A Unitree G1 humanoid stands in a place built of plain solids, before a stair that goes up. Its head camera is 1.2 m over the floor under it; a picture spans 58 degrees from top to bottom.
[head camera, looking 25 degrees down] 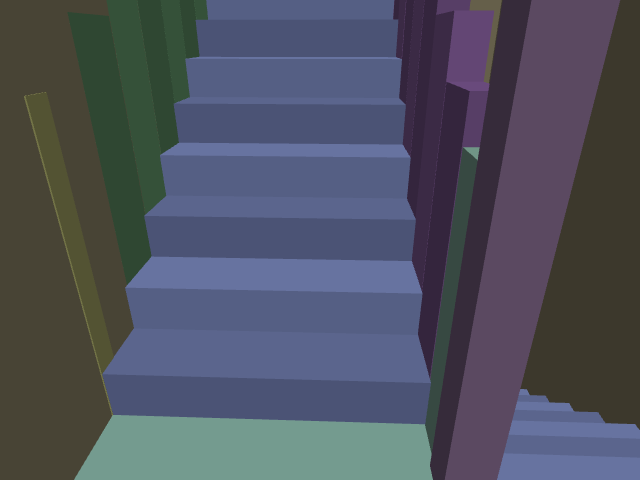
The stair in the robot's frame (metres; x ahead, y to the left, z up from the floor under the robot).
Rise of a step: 0.18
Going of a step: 0.25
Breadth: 1.09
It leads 2 degrees to the right of straight ahead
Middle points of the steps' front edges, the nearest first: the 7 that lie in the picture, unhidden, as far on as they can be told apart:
1.10 0.18 0.19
1.35 0.17 0.37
1.60 0.17 0.55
1.85 0.16 0.74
2.10 0.15 0.92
2.35 0.14 1.11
2.60 0.13 1.29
